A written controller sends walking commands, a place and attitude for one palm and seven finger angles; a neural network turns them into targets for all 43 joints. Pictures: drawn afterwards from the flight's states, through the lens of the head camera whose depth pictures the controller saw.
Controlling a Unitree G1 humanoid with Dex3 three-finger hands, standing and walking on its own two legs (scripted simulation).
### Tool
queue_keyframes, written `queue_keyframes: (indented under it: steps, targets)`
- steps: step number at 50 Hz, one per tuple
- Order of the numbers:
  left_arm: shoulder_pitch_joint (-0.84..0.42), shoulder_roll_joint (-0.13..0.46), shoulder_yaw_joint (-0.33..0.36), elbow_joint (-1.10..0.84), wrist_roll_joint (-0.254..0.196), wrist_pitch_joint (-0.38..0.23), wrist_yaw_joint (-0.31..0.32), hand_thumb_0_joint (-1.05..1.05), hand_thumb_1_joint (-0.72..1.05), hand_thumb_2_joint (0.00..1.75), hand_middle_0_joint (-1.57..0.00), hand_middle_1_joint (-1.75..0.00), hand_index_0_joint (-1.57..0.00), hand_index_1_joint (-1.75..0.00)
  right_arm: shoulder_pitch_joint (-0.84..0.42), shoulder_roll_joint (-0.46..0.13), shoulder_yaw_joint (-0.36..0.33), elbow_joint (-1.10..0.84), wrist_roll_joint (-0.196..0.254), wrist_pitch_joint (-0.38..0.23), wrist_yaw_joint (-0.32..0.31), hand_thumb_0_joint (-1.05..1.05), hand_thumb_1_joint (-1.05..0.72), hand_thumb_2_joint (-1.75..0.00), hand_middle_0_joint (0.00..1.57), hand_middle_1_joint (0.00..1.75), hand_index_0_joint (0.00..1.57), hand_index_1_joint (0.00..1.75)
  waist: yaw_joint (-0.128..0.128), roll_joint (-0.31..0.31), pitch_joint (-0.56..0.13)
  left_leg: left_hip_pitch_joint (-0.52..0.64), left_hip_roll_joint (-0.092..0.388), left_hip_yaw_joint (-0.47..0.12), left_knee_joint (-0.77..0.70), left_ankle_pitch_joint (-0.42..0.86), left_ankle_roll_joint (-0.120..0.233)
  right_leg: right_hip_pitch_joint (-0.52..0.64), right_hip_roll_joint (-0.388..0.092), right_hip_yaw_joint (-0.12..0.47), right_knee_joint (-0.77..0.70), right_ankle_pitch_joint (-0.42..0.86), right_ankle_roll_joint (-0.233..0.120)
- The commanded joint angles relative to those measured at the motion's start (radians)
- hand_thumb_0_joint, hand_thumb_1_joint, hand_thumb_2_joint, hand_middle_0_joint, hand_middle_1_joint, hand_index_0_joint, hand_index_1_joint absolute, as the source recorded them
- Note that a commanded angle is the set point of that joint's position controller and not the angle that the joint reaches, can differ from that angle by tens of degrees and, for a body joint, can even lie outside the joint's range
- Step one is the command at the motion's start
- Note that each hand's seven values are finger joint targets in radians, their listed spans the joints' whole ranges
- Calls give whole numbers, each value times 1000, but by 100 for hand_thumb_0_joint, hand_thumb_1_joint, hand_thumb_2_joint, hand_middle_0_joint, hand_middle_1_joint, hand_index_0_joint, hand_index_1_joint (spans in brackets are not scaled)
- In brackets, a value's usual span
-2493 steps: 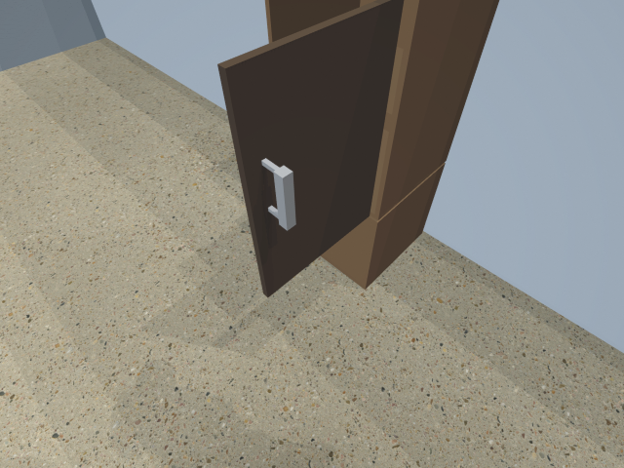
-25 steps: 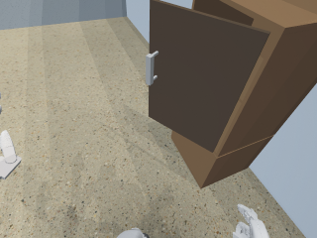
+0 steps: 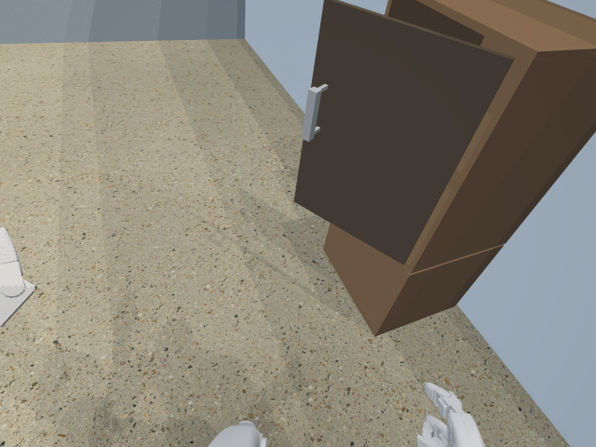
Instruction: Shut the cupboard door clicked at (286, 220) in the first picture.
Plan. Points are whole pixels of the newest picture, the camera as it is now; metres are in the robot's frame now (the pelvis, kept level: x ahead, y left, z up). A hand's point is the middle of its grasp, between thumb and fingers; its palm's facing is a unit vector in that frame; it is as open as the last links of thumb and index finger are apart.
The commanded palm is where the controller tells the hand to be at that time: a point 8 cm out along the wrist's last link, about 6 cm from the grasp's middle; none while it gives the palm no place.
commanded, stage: stop stepping back and stand still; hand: left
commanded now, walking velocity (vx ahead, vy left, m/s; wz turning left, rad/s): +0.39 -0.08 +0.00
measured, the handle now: (315, 112) +0.87 +0.09 +0.03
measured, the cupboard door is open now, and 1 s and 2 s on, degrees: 31 31 31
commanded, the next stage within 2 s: let the arm hang, fingers relaxed in 1.68 s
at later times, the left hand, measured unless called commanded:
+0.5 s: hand out of the picture +0.04 +0.37 +0.21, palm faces +0.53 -0.78 -0.33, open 7.4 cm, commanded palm -0.01 +0.37 +0.20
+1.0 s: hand out of the picture +0.05 +0.36 +0.17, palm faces +0.42 -0.79 -0.45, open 7.5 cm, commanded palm -0.02 +0.40 +0.20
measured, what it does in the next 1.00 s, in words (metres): walks backwards: left foot, then right foot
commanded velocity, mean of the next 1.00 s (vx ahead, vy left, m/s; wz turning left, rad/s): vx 0.23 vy -0.12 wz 0.00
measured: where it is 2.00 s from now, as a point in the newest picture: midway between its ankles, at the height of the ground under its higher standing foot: outside the picture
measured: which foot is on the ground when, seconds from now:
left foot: up 0.00-0.02, down 0.04-0.28, up 0.30-0.56, down 0.58-1.00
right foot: down 0.00-0.04, up 0.06-0.30, down 0.32-0.58, up 0.60-0.88, down 0.90-1.00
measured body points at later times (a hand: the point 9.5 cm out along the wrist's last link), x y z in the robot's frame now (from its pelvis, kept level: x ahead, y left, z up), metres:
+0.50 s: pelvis -0.17 +0.08 +0.02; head -0.21 +0.11 +0.47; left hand +0.01 +0.41 +0.23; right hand -0.06 -0.18 -0.06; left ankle -0.15 +0.22 -0.66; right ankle -0.16 +0.00 -0.71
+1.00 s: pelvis -0.18 +0.10 +0.01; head -0.16 +0.10 +0.46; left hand +0.02 +0.40 +0.19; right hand -0.05 -0.13 -0.10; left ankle -0.19 +0.23 -0.69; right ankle -0.21 +0.00 -0.71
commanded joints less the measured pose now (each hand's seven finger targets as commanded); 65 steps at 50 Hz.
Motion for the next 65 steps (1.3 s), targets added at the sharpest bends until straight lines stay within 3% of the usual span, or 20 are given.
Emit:
queue_keyframes:
  steps: [1, 2, 5, 8, 11, 14, 15, 17, 18, 20, 27, 29, 30, 42, 46, 48, 52, 54, 57, 65]
  targets:
    - [-348, 183, 32, -123, 7, 36, -1, 0, 90, 90, -20, -30, -20, -30, -25, -203, -62, -158, 16, -54, -58, 0, -90, -90, 20, 30, 20, 30, -148, 211, -21, 493, 87, -214, -286, 367, 89, -357, -58, -45, 185, 488, -23]
    - [-375, 173, 17, -120, 8, 43, -5, 0, 90, 90, -20, -30, -20, -30, -51, -221, -60, -172, 6, -71, -51, 0, -90, -90, 20, 30, 20, 30, -131, 431, 28, 390, 233, -400, -468, 286, 141, -342, 20, -51, 322, 48, 1]
    - [-330, 160, 31, -128, 25, 40, 8, 0, 90, 90, -20, -30, -20, -30, -72, -193, -44, -197, 2, -78, -22, 0, -90, -90, 20, 30, 20, 30, -102, 327, 32, 136, 264, -451, -746, -553, 60, -185, 70, -46, 377, -63, -32]
    - [-85, 166, 70, -284, -2, 58, -17, 0, 90, 90, -20, -30, -20, -30, -89, -178, -67, -258, -14, -49, 8, 0, -90, -90, 20, 30, 20, 30, -62, 386, -78, 122, 169, -261, -817, -481, -139, -32, 160, -175, 390, -6, -50]
    - [142, 194, 126, -324, -15, 72, -15, 0, 90, 90, -20, -30, -20, -30, -95, -153, -83, -294, -22, -12, 25, 0, -90, -90, 20, 30, 20, 30, -41, 431, -103, -33, 101, -42, -729, -382, -98, 202, 186, -275, 237, -56, -81]
    - [197, 235, 155, -300, -10, 93, -8, 0, 90, 90, -20, -30, -20, -30, -31, -113, -70, -265, 28, 29, 19, 0, -90, -90, 20, 30, 20, 30, -45, -159, -69, 33, -58, 117, 170, -181, -54, -33, -125, -10, -252, -26, -214]
    - [57, 238, 149, -331, 8, 63, -1, 0, 90, 90, -20, -30, -20, -30, -60, -159, -90, -263, 40, 28, -5, 0, -90, -90, 20, 30, 20, 30, -88, -242, 49, -73, -20, -124, 529, -213, 5, -291, -331, 291, -381, -64, -299]
    - [-179, 401, 289, -304, -9, 36, 8, 0, 90, 90, -20, -30, -20, -30, -40, -175, -71, -205, -14, 28, -16, 0, -90, -90, 20, 30, 20, 30, -163, -66, 106, -64, 67, -234, 695, -70, 21, -541, -467, 385, -505, -277, -333]
    - [-224, 426, 295, -127, -20, 8, 6, 0, 90, 90, -20, -30, -20, -30, -59, -148, -50, -234, -25, 18, -4, 0, -90, -90, 20, 30, 20, 30, -195, -60, 68, 115, 117, -173, 612, -14, 5, -627, -399, 286, -471, -248, -139]
    - [-131, 195, 129, 48, 4, 63, 11, 0, 90, 90, -20, -30, -20, -30, -64, -179, -84, -215, 6, 21, -42, 0, -90, -90, 20, 30, 20, 30, -121, 33, 42, 34, 56, -66, 350, -15, 38, -380, -267, 270, -440, -468, -193]
    - [-179, 127, -27, -134, 24, 52, 34, 0, 90, 90, -20, -30, -20, -30, -2, -178, -54, -208, -14, -31, -75, 0, -90, -90, 20, 30, 20, 30, -135, -1, 10, 426, 7, 13, -399, -111, 87, -226, -135, -2, -103, -102, -129]
    - [-227, 161, 5, -257, 44, 13, 30, 0, 90, 90, -20, -30, -20, -30, -11, -209, -63, -235, -18, -33, -62, 0, -90, -90, 20, 30, 20, 30, -140, 374, 90, 561, 370, -568, -594, -221, 212, -607, 4, -129, 353, -43, -35]
    - [-219, 237, 72, -268, 54, -9, 22, 0, 90, 90, -20, -30, -20, -30, -37, -195, -62, -233, -18, -31, -54, 0, -90, -90, 20, 30, 20, 30, -137, 246, 142, 468, 427, -592, -652, -177, 248, -623, -35, -50, 445, 52, -39]
    - [33, 120, 83, -15, 28, 46, 19, 0, 90, 90, -20, -30, -20, -30, 1, -162, -60, -221, 2, 8, -27, 0, -90, -90, 20, 30, 20, 30, -114, 222, 48, 180, 202, -90, -420, -314, 121, -56, 60, -230, -86, 131, -33]
    - [-54, 186, 90, -53, 30, 55, 45, 0, 90, 90, -20, -30, -20, -30, -7, -148, -61, -212, 8, 20, -29, 0, -90, -90, 20, 30, 20, 30, -111, -153, -13, -48, 15, -21, 137, -120, 57, 138, -298, 316, -238, 416, -235]
    - [-106, 155, 53, -123, 32, 47, 51, 0, 90, 90, -20, -30, -20, -30, -36, -153, -72, -213, 20, 2, -27, 0, -90, -90, 20, 30, 20, 30, -92, -158, -48, -44, 41, -101, 193, -241, 50, 161, -366, 314, -186, 706, -293]
    - [-61, 226, 135, -335, 22, 9, 59, 0, 90, 90, -20, -30, -20, -30, -49, -136, -46, -215, 1, 15, -41, 0, -90, -90, 20, 30, 20, 30, -137, 71, -73, 367, -9, -22, -302, 168, 54, -45, -190, -52, 53, 629, -133]
    - [-36, 233, 164, -388, 19, -22, 60, 0, 90, 90, -20, -30, -20, -30, -67, -172, -69, -242, -9, 3, -42, 0, -90, -90, 20, 30, 20, 30, -101, 375, -81, 549, 212, -386, -404, 467, 153, -289, -25, -125, 236, 187, -23]
    - [14, 233, 193, -256, 25, -14, 44, 0, 90, 90, -20, -30, -20, -30, -57, -149, -59, -218, -11, -18, -32, 0, -90, -90, 20, 30, 20, 30, -101, 360, 42, 372, 254, -374, -497, 240, 177, -248, -33, -72, 157, 4, -21]
    - [142, 128, 104, -27, 7, 22, 31, 0, 90, 90, -20, -30, -20, -30, -3, -158, -73, -224, 28, 21, -9, 0, -90, -90, 20, 30, 20, 30, -124, -87, -90, 233, 21, -56, -125, 123, 38, 62, -227, 153, -151, 915, -104]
